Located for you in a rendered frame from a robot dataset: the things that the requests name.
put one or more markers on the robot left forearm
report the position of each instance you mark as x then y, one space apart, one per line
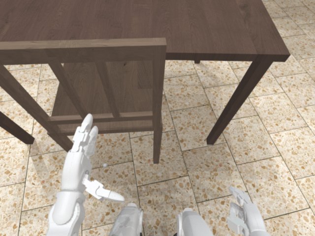
67 214

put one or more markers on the table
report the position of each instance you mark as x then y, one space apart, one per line
215 30

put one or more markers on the left robot hand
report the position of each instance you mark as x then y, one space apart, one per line
78 161

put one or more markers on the right robot hand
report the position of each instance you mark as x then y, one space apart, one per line
249 217

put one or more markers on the robot left thigh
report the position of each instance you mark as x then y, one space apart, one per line
128 223

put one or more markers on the robot thigh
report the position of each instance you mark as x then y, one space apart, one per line
190 223
128 223

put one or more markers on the robot right thigh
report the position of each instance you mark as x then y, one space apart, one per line
190 223

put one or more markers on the chair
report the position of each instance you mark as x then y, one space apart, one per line
118 81

